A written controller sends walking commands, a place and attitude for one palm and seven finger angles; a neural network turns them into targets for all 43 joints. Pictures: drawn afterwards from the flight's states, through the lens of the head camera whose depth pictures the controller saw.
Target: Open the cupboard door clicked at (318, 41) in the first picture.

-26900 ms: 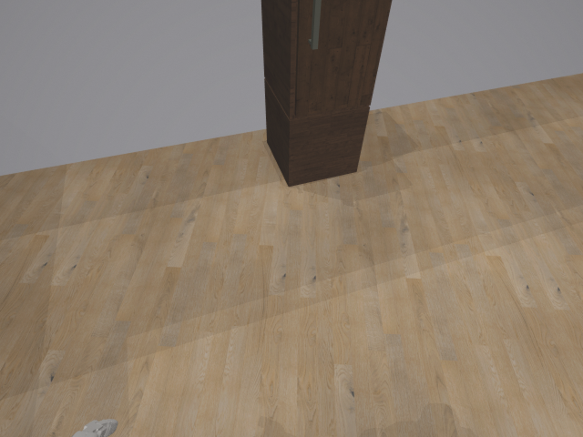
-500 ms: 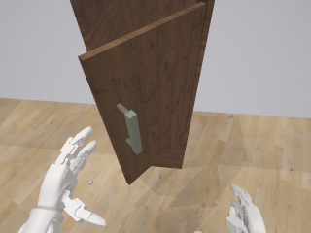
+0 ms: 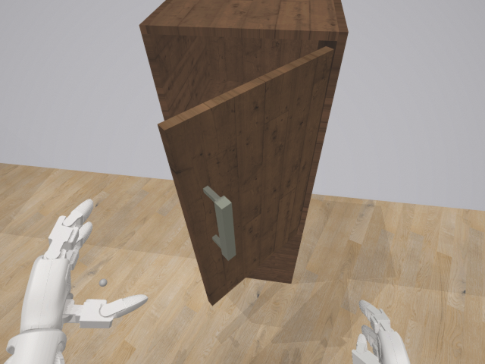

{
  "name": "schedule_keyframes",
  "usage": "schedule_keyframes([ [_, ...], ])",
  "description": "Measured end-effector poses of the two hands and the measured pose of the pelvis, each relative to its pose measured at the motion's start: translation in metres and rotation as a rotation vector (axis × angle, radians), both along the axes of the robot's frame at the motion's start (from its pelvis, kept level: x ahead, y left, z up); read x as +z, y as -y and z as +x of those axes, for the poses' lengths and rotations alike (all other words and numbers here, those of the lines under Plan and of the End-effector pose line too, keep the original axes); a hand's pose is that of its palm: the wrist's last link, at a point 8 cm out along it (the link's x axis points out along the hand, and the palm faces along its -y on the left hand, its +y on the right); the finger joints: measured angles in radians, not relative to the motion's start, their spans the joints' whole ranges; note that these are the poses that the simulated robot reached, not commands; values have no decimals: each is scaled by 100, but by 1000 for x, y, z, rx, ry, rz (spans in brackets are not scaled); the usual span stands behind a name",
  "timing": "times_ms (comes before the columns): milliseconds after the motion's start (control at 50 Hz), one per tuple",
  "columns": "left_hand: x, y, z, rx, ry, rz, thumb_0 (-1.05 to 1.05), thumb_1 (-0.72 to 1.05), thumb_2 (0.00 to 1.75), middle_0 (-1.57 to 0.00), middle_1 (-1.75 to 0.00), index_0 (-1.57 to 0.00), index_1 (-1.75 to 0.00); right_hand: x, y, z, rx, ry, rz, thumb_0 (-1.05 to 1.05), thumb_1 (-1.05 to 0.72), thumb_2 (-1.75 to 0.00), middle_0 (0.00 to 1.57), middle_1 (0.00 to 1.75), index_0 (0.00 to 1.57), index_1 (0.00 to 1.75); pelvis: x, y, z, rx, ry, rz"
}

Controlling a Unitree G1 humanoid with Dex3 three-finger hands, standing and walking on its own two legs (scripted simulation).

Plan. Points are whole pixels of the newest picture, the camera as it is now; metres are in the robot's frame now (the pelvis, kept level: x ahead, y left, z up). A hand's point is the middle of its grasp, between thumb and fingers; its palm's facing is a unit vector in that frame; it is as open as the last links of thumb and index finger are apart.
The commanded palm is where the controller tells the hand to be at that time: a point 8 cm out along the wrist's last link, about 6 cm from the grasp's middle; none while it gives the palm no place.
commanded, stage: draw the hand back to the body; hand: left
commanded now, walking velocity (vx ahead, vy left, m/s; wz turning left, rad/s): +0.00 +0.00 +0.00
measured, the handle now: (219, 224) +0.34 +0.09 +0.04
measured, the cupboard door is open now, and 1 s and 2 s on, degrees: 50 50 50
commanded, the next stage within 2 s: step back with the hand held close in 0.78 s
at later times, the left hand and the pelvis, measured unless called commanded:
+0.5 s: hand (49, 245) +0.21 +0.26 +0.17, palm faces +0.45 -0.78 -0.44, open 8.1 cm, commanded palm +0.15 +0.30 +0.18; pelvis +0.01 +0.00 +0.01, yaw -1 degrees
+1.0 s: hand (46, 248) +0.20 +0.26 +0.17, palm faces +0.44 -0.78 -0.45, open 7.4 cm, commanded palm +0.14 +0.29 +0.19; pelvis +0.00 +0.00 +0.01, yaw -1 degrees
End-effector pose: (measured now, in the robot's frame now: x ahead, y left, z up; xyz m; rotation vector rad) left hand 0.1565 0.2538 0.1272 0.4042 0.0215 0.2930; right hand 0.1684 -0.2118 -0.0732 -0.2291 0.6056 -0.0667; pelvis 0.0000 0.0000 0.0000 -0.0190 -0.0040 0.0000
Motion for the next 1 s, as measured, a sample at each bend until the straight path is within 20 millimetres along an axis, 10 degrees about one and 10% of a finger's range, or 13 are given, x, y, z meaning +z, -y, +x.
schedule_keyframes([
  [540, 57, -44, 8, 121, 160, 127, 1, 79, 86, -21, -31, -21, -30, 12, 7, 18, -11, -39, -7, 1, -90, -90, 20, 30, 20, 30, 14, -1, 12, -24, 55, -3],
  [1000, 63, -43, 2, 95, 194, 154, 1, 89, 90, -22, -31, -21, -30, 12, 12, -2, -36, -61, -4, 1, -90, -90, 20, 30, 20, 30, 15, 2, -4, -24, 42, -3],
])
